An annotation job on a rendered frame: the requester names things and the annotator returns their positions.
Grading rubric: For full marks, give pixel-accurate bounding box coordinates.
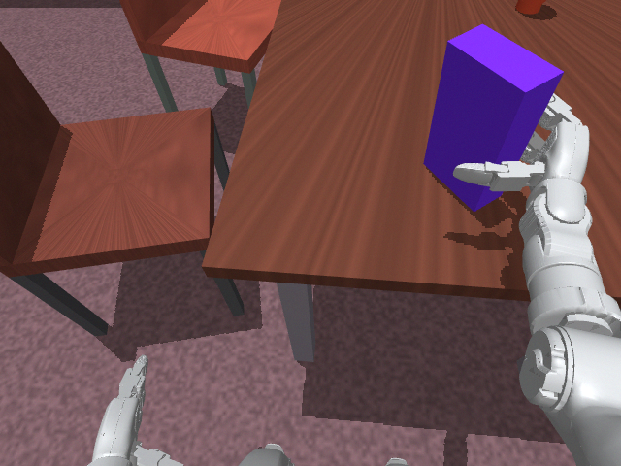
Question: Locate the chair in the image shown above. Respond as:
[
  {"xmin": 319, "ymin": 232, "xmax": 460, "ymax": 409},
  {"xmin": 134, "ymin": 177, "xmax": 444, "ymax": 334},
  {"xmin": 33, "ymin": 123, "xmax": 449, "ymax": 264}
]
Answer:
[
  {"xmin": 0, "ymin": 41, "xmax": 245, "ymax": 337},
  {"xmin": 119, "ymin": 0, "xmax": 281, "ymax": 113}
]

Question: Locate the right robot arm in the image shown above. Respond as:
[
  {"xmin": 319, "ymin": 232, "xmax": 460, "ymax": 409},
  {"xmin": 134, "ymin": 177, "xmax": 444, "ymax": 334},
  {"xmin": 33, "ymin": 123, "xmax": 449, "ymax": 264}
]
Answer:
[{"xmin": 519, "ymin": 178, "xmax": 621, "ymax": 466}]

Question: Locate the right robot hand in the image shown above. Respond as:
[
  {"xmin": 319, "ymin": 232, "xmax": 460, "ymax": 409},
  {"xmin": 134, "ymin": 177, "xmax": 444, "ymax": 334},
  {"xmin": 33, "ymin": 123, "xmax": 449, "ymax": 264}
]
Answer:
[{"xmin": 453, "ymin": 93, "xmax": 590, "ymax": 192}]

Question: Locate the table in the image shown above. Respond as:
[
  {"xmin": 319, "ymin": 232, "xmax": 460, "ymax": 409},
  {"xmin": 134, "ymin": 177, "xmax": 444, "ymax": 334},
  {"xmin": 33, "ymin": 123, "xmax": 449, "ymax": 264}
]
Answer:
[{"xmin": 202, "ymin": 0, "xmax": 621, "ymax": 374}]

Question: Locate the left robot hand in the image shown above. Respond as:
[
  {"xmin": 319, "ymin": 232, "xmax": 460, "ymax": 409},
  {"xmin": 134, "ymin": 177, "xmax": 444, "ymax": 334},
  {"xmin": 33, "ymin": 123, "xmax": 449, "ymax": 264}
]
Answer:
[{"xmin": 92, "ymin": 355, "xmax": 183, "ymax": 466}]

